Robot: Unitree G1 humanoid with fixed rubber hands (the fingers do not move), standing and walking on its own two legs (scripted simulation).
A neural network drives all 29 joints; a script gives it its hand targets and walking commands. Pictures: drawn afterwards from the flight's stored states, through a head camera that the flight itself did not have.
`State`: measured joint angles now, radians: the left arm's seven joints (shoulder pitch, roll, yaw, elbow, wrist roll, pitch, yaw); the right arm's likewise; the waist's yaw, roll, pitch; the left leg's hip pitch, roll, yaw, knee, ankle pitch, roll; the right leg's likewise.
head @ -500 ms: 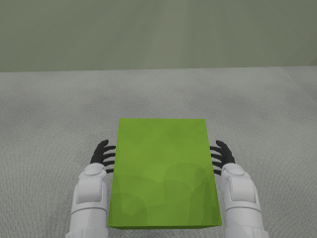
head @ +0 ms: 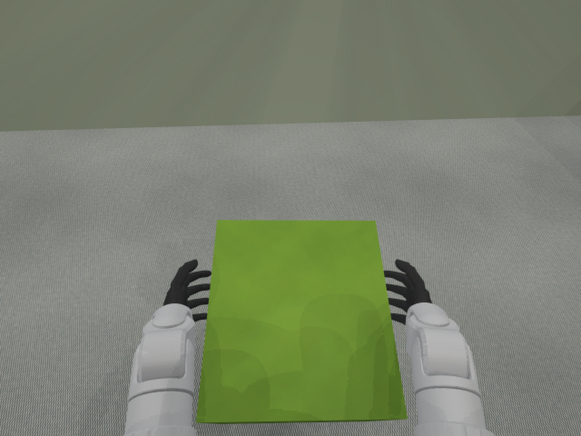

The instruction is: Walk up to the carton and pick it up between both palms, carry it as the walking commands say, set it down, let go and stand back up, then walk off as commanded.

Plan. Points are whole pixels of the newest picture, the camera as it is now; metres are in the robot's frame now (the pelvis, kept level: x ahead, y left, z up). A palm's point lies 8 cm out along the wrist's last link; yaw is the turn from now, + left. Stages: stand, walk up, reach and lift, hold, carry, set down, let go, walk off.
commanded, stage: hold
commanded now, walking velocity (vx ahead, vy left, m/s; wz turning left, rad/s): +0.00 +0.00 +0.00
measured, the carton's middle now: (295, 325) +0.30 +0.00 -0.06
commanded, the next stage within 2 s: carry in 0.60 s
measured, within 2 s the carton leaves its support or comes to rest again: neither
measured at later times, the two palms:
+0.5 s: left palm (177, 315) +0.27 +0.16 +0.04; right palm (417, 312) +0.27 -0.17 +0.04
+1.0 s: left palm (154, 296) +0.28 +0.19 +0.08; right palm (398, 290) +0.28 -0.14 +0.08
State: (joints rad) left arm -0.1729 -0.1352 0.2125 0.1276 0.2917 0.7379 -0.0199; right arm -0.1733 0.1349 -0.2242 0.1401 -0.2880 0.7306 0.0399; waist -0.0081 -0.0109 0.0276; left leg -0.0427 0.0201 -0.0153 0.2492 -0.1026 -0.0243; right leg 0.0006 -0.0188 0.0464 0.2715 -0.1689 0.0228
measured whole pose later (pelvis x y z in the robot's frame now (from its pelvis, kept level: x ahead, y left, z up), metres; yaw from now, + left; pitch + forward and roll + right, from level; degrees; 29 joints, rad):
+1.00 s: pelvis -0.02 +0.02 -0.02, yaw +0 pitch +3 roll +0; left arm -0.29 -0.15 0.20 -0.17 0.15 1.02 0.18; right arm -0.29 0.16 -0.20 -0.16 -0.16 1.02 -0.15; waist 0.01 -0.01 -0.08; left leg -0.42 -0.01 -0.01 0.59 -0.23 0.00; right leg -0.36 -0.04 0.06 0.60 -0.29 0.06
